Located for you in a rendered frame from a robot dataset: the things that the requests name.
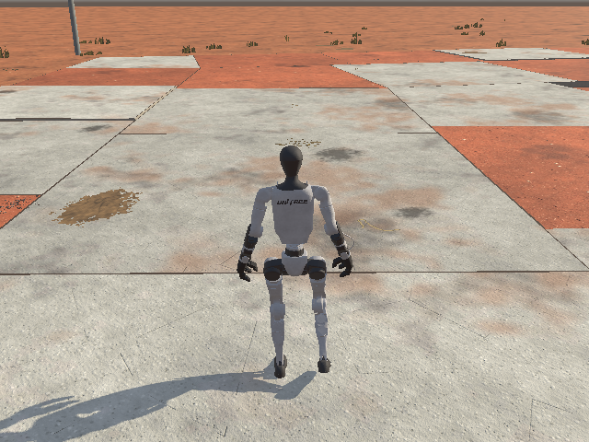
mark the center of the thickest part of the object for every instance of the left robot upper arm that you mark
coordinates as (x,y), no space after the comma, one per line
(258,212)

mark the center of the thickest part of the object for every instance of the right robot hand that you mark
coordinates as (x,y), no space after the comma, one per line
(344,263)

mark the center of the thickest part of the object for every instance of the left robot hand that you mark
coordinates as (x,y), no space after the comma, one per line
(241,267)

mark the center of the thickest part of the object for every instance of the robot right forearm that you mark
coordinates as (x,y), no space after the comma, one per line
(340,243)

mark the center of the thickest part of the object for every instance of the robot left forearm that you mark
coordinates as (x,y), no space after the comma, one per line
(248,247)

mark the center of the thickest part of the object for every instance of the humanoid robot torso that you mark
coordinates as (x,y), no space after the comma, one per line
(293,223)

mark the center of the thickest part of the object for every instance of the robot left shin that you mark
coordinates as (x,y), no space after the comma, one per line
(277,334)

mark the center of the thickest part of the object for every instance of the right robot upper arm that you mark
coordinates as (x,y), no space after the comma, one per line
(322,194)

